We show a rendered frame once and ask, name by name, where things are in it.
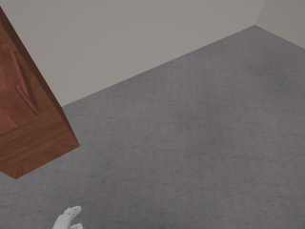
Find drawer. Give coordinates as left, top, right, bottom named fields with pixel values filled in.
left=0, top=48, right=42, bottom=135

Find robot left hand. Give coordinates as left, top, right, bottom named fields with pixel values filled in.
left=52, top=206, right=83, bottom=229

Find cabinet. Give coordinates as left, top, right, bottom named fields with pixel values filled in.
left=0, top=7, right=80, bottom=179

